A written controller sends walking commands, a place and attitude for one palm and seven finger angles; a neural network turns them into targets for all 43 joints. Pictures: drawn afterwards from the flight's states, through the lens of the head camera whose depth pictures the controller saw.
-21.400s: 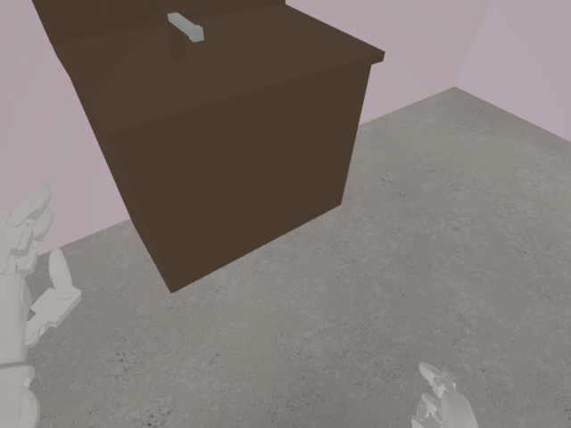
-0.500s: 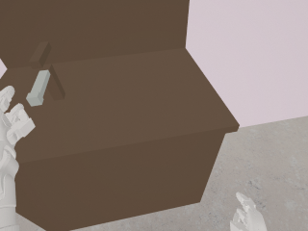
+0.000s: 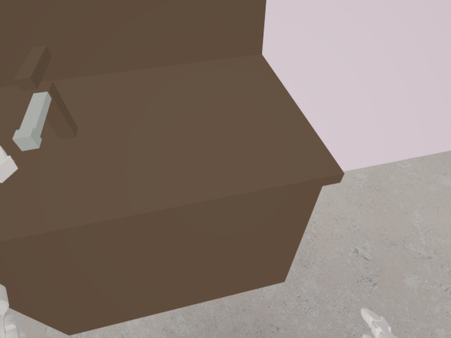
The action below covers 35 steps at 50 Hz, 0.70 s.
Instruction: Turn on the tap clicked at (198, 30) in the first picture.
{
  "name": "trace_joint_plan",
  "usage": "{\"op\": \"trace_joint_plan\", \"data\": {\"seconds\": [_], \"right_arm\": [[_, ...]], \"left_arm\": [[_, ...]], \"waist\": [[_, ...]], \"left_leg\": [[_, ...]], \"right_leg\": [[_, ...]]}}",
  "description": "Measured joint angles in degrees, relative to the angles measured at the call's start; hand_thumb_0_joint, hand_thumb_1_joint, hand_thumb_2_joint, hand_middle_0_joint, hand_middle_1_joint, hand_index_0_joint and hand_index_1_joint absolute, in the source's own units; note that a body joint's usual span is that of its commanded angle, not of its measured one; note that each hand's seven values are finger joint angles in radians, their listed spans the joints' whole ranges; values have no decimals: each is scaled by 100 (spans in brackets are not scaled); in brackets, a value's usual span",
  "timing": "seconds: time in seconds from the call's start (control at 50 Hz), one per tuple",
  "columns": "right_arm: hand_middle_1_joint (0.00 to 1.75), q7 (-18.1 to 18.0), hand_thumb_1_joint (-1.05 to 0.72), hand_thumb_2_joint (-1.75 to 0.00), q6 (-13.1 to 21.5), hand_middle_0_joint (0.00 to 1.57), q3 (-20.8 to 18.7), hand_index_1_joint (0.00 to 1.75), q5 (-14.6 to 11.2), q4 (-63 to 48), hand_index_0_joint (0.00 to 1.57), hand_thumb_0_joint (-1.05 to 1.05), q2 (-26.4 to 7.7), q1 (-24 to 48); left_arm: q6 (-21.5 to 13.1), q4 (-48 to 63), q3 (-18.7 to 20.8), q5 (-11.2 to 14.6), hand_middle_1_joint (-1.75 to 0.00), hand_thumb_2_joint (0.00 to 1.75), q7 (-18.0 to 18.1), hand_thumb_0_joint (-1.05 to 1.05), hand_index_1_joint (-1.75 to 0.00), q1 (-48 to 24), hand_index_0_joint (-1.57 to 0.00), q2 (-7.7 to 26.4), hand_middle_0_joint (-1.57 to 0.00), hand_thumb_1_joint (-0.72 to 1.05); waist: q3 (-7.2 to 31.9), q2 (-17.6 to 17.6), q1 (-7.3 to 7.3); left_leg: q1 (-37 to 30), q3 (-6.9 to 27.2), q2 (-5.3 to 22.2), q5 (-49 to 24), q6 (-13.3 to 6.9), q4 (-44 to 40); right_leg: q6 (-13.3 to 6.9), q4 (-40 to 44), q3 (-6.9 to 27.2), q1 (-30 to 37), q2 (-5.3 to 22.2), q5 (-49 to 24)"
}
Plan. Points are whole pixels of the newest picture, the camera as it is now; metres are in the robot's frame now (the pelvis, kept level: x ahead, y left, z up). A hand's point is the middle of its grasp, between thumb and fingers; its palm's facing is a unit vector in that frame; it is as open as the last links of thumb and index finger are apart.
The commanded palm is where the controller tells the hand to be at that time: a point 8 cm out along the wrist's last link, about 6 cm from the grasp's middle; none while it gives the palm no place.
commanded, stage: reach beside the lever's end, fingers flat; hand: left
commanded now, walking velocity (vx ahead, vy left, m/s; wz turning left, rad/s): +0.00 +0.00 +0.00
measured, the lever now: (27, 139) +0.39 +0.38 +0.17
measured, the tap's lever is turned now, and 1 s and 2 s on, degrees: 2 2 18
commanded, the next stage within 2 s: push the lever round in 0.50 s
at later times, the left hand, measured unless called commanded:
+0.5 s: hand (4, 163) +0.34 +0.40 +0.15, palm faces +0.53 -0.84 -0.12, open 7.8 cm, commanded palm +0.29 +0.43 +0.16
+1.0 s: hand (20, 160) +0.35 +0.37 +0.15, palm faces +0.50 -0.86 -0.10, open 7.8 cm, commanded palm +0.30 +0.40 +0.16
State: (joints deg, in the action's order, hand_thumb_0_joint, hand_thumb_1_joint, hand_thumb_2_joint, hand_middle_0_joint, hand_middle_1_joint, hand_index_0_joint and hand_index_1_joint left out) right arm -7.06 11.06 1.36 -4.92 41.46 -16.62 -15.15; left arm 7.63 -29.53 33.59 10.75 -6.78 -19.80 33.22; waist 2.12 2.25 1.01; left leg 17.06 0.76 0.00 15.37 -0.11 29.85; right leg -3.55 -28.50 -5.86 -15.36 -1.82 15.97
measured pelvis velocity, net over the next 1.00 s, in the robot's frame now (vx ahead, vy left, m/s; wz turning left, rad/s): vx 0.01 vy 0.02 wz -0.01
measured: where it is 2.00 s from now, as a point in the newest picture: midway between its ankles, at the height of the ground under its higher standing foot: outside the picture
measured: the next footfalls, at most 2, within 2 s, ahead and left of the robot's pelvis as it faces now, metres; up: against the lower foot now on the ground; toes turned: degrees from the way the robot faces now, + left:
none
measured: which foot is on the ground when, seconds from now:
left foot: down 0.00-1.00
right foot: down 0.00-1.00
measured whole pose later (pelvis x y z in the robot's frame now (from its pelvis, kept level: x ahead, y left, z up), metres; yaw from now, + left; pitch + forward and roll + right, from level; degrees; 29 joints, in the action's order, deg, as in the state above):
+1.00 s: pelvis +0.01 +0.02 +0.00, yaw -1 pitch +3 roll -1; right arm -6.0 9.1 1.5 -4.4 39.1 -15.1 -15.3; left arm 7.2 -24.1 31.4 10.0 -4.2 -17.7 28.5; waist 2.8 2.0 1.6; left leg 16.3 -0.3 -1.2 15.9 -1.7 29.0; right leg -1.8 -26.9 -4.7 -14.4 -0.7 15.8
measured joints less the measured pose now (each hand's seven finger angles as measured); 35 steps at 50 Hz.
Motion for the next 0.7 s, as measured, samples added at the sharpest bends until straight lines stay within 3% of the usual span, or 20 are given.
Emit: {"op": "trace_joint_plan", "data": {"seconds": [0.16,0.3,0.36,0.44,0.58,0.7], "right_arm": [[30,99,-91,-90,-133,20,-45,30,34,-72,20,1,-32,-301],[30,125,-91,-90,-229,20,-127,30,6,-55,20,1,-71,-590],[30,111,-91,-90,-250,20,-116,30,-2,-25,20,1,-43,-573],[30,105,-91,-90,-214,20,-108,30,33,-84,20,1,-2,-506],[30,71,-91,-90,-128,20,-56,30,50,-145,20,1,78,-284],[30,58,-91,-90,-107,20,-15,30,8,-244,20,1,83,-108]], "left_arm": [[-295,-909,325,-188,-15,90,-151,2,-16,-320,-15,404,-15,90],[-630,-645,371,-32,-15,90,-309,2,-15,74,-15,272,-15,90],[-563,-697,438,17,-15,90,-341,1,-15,111,-15,230,-15,90],[-473,-547,441,-110,-15,90,-225,2,-15,173,-15,147,-15,90],[-616,-173,301,-53,-15,90,-184,2,-15,143,-15,15,-15,90],[-245,-79,8,-4,-15,90,-208,1,-15,97,-15,-79,-15,90]], "waist": [[72,-19,-194],[150,25,-176],[164,5,-176],[133,-17,-145],[127,-57,-45],[167,4,0]], "left_leg": [[242,-89,52,50,-15,92],[220,-165,48,106,-64,86],[210,-166,30,113,-84,82],[192,-160,6,109,-107,73],[127,-130,-43,107,-143,55],[66,-113,-108,85,-180,-6]], "right_leg": [[12,-37,90,-253,-48,-19],[62,10,169,-234,-45,-15],[82,16,171,-221,-27,-8],[105,39,165,-190,-4,-15],[147,87,138,-96,41,-21],[191,125,121,-31,103,-20]]}}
